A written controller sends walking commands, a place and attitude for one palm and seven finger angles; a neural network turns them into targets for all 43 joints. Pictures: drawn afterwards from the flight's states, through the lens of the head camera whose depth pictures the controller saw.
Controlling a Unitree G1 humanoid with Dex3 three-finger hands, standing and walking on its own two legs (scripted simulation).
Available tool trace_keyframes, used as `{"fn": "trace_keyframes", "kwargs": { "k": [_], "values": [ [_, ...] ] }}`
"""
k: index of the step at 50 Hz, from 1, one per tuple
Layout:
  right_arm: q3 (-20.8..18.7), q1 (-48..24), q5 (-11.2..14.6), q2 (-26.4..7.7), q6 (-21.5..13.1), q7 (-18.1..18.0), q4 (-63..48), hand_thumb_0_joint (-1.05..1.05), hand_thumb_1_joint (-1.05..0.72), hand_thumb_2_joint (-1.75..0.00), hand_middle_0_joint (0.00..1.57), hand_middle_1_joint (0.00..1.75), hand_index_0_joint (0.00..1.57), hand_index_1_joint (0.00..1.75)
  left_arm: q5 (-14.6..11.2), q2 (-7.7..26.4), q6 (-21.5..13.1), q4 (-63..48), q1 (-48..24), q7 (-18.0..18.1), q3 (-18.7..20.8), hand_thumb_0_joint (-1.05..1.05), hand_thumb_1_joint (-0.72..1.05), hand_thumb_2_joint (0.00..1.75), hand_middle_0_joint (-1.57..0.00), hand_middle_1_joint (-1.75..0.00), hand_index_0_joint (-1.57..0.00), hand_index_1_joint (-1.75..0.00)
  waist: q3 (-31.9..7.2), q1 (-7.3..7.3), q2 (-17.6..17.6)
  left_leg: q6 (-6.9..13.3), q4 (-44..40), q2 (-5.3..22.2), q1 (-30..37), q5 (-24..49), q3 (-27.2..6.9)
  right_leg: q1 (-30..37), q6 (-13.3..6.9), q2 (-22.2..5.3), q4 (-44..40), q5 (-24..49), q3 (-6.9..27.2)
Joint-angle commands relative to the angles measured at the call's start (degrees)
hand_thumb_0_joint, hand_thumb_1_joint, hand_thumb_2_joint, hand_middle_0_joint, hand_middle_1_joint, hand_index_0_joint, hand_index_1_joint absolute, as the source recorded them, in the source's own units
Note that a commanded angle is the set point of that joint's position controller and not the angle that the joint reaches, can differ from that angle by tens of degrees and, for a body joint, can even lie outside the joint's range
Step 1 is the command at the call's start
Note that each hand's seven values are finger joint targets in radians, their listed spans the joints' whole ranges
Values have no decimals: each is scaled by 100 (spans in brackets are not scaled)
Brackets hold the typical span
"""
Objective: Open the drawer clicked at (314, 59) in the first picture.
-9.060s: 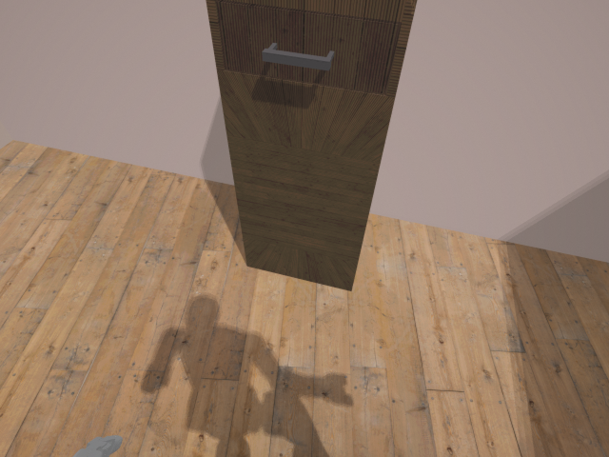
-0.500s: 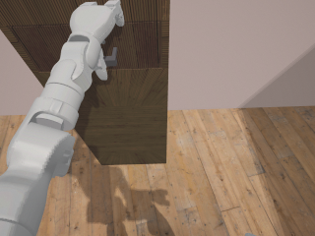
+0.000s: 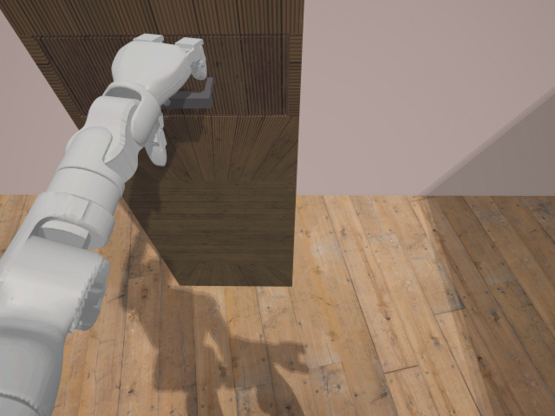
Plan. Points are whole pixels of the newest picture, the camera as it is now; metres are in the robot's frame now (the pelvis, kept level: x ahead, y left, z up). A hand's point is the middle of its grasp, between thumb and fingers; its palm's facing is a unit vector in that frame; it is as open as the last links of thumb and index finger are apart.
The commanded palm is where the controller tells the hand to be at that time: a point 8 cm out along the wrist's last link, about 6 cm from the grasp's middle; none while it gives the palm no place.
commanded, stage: move the hooked fingers above the handle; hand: left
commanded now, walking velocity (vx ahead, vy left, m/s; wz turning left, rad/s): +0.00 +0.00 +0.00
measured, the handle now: (168, 91) +0.59 +0.18 +0.13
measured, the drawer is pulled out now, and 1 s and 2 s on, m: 0.00 0.00 0.00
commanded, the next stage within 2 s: none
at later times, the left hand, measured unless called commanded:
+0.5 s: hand (170, 108) +0.53 +0.16 +0.15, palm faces -0.04 -0.04 -1.00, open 13.8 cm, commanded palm +0.52 +0.19 +0.24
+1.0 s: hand (184, 91) +0.54 +0.13 +0.17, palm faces -0.03 -0.05 -1.00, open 13.7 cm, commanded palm +0.52 +0.17 +0.24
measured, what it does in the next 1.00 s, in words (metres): stands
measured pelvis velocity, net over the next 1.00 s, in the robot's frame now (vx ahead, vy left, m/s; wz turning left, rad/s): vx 0.02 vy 0.01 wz -0.02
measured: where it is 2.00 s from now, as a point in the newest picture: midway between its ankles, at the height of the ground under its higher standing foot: outside the picture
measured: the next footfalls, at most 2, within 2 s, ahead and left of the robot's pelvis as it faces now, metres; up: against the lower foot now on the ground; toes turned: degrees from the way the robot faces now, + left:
none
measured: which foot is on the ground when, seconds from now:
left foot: down 0.00-1.00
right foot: down 0.00-1.00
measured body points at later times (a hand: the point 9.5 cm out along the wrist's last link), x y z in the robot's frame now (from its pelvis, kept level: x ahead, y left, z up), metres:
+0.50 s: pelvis +0.03 +0.02 +0.00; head +0.09 +0.00 +0.44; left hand +0.53 +0.16 +0.20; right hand +0.07 -0.25 -0.14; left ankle -0.02 +0.13 -0.74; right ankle +0.01 -0.12 -0.74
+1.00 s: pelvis +0.02 +0.01 +0.00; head +0.08 -0.01 +0.44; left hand +0.53 +0.14 +0.22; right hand +0.09 -0.25 -0.14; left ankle -0.02 +0.13 -0.74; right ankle +0.01 -0.12 -0.74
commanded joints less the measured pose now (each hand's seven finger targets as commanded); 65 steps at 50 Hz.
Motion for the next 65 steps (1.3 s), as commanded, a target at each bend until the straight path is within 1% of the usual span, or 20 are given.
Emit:
{"fn": "trace_keyframes", "kwargs": {
  "k": [1,5,8,12,15,17,21,24,29,32,33,36,42,45,49,53,56,60,62,65],
  "values": [
    [-118,311,-1,-642,-226,131,-173,0,-90,-90,20,30,20,30,12,1145,561,-331,-4040,738,732,0,-50,30,-30,-120,-30,-120,-2135,-390,230,181,-213,-258,729,1033,128,794,-120,261,-243,663,116],
    [-35,170,-25,-738,-98,204,-161,0,-90,-90,20,30,20,30,307,1322,1324,835,-3865,620,788,0,-50,30,-30,-120,-30,-120,-2140,-359,-164,200,-193,-240,326,1254,209,1055,-97,204,-139,1098,109],
    [-50,88,-8,-786,10,181,-289,0,-90,-90,20,30,20,30,425,1271,1545,1190,-3561,181,701,0,-50,30,-30,-120,-30,-120,-2389,-336,-503,258,-108,-197,270,1620,262,1427,-72,150,-18,1734,143],
    [-96,55,17,-790,90,114,-534,0,-90,-90,20,30,20,30,354,966,1177,763,-2945,-507,516,0,-50,30,-30,-120,-30,-120,-2441,-289,-998,350,-45,-176,431,1914,286,1596,-33,168,-59,2152,145],
    [-68,30,39,-804,154,87,-617,0,-90,-90,20,30,20,30,219,868,944,620,-2451,-761,480,0,-50,30,-30,-120,-30,-120,-1742,-237,-1104,337,-141,-155,307,1528,285,1186,-26,187,-143,1725,97],
    [-89,-21,38,-757,133,74,-748,0,-90,-90,20,30,20,30,62,938,534,-168,-2658,-788,591,0,-50,30,-30,-120,-30,-120,-1843,-176,-779,347,-135,-180,520,1624,274,1169,-72,199,-146,1647,137],
    [-185,178,-77,-559,67,95,-822,0,-90,-90,20,30,20,30,82,1598,-154,-1685,-3470,-268,1166,0,-50,30,-30,-120,-30,-120,-2877,-10,224,303,106,-174,1153,2442,150,1296,-146,237,105,1878,203],
    [-218,286,-130,-520,6,140,-690,0,-90,-90,20,30,20,30,172,2125,-196,-1839,-3772,383,1662,0,-50,30,-30,-120,-30,-120,-3049,-11,330,234,219,-169,1148,2832,51,1277,-160,292,193,1962,126],
    [-224,397,-115,-588,-47,330,-270,0,-90,-90,20,30,20,30,284,1586,771,-776,-4092,928,1205,0,-50,30,-30,-120,-30,-120,-3034,-236,537,77,314,-104,1315,3342,15,832,-145,343,228,1967,-10],
    [-253,374,-73,-636,6,441,-225,0,-90,-90,20,30,20,30,225,560,1303,-369,-4016,544,398,0,-50,30,-30,-120,-30,-120,-3099,-352,369,75,411,-67,1605,3882,-36,633,-121,343,177,2088,-47],
    [-244,383,-87,-694,46,452,-163,0,-90,-90,20,30,20,30,252,884,1355,-387,-4042,439,642,0,-50,30,-30,-120,-30,-120,-3117,-306,326,85,412,-29,1600,3899,-45,633,-110,326,193,2139,-41],
    [-171,204,-87,-691,167,412,-238,0,-90,-90,20,30,20,30,277,642,1488,15,-3917,146,435,0,-50,30,-30,-120,-30,-120,-2684,-371,-143,190,312,-115,1207,3252,-38,732,-111,306,170,2012,-31],
    [-161,28,-62,-660,248,286,-508,0,-90,-90,20,30,20,30,115,398,1025,-237,-3416,-426,320,0,-50,30,-30,-120,-30,-120,-2436,-332,-502,307,208,-148,1066,2706,39,1005,-105,245,73,1998,63],
    [-136,6,-64,-603,241,243,-606,0,-90,-90,20,30,20,30,93,647,691,-492,-3326,-403,540,0,-50,30,-30,-120,-30,-120,-2316,-235,-412,299,167,-151,926,2379,59,1016,-111,236,112,1860,87],
    [-86,48,-92,-565,182,169,-668,0,-90,-90,20,30,20,30,194,1511,474,-547,-3530,65,1203,0,-50,30,-30,-120,-30,-120,-2361,-88,-354,277,85,-197,433,1856,126,1322,-119,210,173,1676,141],
    [-117,35,-143,-520,92,172,-684,0,-90,-90,20,30,20,30,464,2240,599,-926,-3919,650,1688,0,-50,30,-30,-120,-30,-120,-3160,44,81,240,166,-209,435,2168,209,1784,-119,197,295,2053,213],
    [-145,63,-118,-542,70,202,-582,0,-90,-90,20,30,20,30,543,1875,982,-463,-3776,719,1378,0,-50,30,-30,-120,-30,-120,-3088,-66,-94,231,161,-175,480,2263,261,1725,-96,209,287,2196,148],
    [-195,54,-10,-672,114,206,-535,0,-90,-90,20,30,20,30,271,1036,1397,-133,-3454,167,612,0,-50,30,-30,-120,-30,-120,-2708,-274,-371,301,94,-165,718,2067,268,1432,-41,211,61,2068,114],
    [-212,2,25,-687,112,195,-586,0,-90,-90,20,30,20,30,135,508,1351,-339,-3390,-195,200,0,-50,30,-30,-120,-30,-120,-2544,-386,-459,352,92,-196,899,2067,243,1329,-41,218,-74,2021,136],
    [-189,-36,31,-698,127,169,-502,0,-90,-90,20,30,20,30,23,236,1102,-448,-3301,-593,-17,0,-50,30,-30,-120,-30,-120,-2094,-450,-462,373,33,-230,958,1752,141,1012,-42,224,-166,1679,120]
  ]
}}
